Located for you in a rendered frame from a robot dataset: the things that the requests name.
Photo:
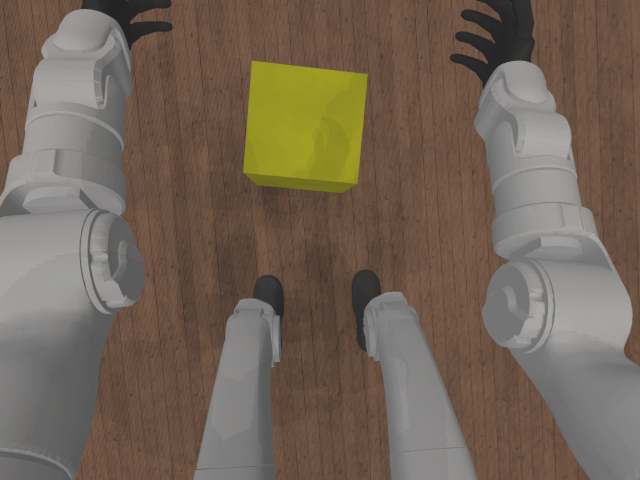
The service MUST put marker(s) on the robot right forearm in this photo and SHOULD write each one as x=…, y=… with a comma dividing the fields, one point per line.
x=532, y=170

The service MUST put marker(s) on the right robot shin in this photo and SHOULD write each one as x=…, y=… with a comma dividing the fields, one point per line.
x=388, y=297

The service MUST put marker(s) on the robot left forearm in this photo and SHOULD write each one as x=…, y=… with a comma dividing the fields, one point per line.
x=75, y=125

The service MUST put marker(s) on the left robot upper arm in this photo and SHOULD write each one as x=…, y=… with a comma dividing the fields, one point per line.
x=63, y=277

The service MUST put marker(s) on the right robot hand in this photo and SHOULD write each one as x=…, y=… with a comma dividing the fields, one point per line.
x=513, y=39

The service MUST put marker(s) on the right robot upper arm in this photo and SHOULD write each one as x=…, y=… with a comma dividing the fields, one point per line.
x=566, y=324

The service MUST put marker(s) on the left robot hand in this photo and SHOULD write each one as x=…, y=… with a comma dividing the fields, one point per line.
x=124, y=11

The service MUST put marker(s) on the left robot foot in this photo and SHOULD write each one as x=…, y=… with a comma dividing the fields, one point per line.
x=269, y=289

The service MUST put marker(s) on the carton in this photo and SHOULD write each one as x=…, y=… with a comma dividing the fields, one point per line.
x=304, y=127

